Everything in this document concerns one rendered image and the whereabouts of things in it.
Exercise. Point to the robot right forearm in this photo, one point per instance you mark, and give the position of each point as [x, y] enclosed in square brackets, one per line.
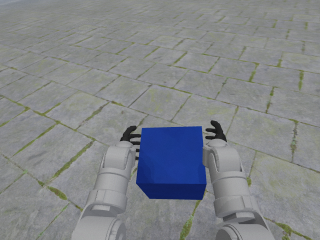
[233, 201]

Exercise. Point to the carton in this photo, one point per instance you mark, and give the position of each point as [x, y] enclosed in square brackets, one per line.
[170, 163]

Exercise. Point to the robot left hand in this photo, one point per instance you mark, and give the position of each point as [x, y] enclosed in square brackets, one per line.
[127, 136]

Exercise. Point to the robot left upper arm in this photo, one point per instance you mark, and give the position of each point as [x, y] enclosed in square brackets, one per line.
[100, 228]

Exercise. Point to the robot right hand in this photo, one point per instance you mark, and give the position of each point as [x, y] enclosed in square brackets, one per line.
[218, 131]

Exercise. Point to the robot left forearm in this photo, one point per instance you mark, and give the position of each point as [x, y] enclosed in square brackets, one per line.
[108, 197]

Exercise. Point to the robot right upper arm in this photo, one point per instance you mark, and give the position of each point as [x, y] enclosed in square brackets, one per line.
[243, 232]

